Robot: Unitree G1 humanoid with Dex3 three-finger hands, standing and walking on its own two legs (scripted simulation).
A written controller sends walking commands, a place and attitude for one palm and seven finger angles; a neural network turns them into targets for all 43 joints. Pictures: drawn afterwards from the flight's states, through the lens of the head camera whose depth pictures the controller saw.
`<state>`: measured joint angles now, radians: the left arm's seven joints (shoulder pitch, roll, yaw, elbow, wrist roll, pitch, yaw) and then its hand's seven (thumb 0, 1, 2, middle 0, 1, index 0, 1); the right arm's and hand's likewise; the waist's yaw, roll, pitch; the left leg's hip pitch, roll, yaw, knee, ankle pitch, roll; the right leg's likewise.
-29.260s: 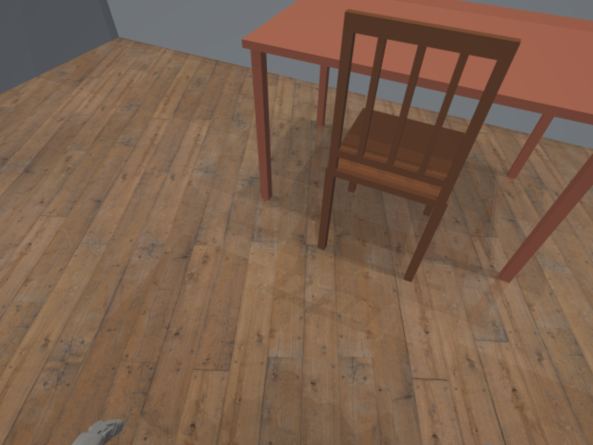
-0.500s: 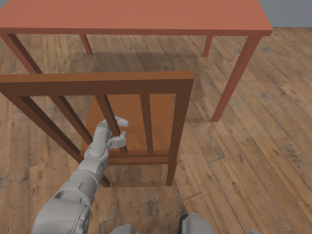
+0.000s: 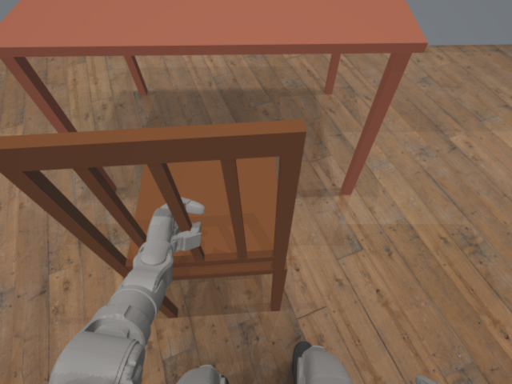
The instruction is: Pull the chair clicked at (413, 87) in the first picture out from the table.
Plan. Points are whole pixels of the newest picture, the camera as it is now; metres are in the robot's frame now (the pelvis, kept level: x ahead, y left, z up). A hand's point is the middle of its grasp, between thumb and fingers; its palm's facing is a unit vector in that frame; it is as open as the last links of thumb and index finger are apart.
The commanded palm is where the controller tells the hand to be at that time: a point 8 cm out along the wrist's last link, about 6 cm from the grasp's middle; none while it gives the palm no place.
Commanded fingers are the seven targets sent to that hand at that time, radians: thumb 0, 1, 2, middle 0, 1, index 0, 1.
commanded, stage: step backward, pulling the chair out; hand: left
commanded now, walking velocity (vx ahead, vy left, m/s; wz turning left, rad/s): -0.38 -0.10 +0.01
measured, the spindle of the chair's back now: (183, 221) +0.39 +0.14 -0.04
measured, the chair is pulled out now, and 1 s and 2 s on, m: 0.37 0.42 0.54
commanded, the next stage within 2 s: stop walking, hand still on the chair in 1.80 s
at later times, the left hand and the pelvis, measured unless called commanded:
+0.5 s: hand (192, 241) +0.35 +0.13 -0.05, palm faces +0.00 -0.98 -0.21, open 5.4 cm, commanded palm +0.36 +0.17 -0.04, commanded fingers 0.00 0.90 0.90 -0.50 -1.45 -0.50 -1.45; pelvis -0.01 +0.00 +0.00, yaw -1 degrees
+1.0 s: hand (187, 260) +0.31 +0.13 -0.05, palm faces +0.03 -0.98 -0.21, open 5.4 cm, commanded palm +0.32 +0.18 -0.05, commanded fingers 0.00 0.90 0.90 -0.50 -1.45 -0.50 -1.45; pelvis -0.05 -0.01 +0.00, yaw +1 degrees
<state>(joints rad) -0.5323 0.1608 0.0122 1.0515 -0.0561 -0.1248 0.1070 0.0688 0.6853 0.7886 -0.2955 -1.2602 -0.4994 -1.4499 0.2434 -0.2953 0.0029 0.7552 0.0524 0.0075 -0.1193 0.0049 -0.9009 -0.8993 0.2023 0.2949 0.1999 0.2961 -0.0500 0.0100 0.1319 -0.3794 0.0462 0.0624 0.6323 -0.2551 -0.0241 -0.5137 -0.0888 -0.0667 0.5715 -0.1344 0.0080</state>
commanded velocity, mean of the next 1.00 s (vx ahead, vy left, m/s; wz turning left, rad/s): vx -0.38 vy -0.02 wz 0.03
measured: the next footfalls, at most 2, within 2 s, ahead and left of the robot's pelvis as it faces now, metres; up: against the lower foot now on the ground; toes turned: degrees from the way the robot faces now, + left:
right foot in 0.46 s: +0.10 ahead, -0.14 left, +0.00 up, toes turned -6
left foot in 1.00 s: -0.03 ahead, +0.14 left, +0.00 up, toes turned +3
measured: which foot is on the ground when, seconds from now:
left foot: down 0.00-0.84, up 0.86-0.98, down 1.00-1.00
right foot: down 0.00-0.34, up 0.36-0.44, down 0.46-1.00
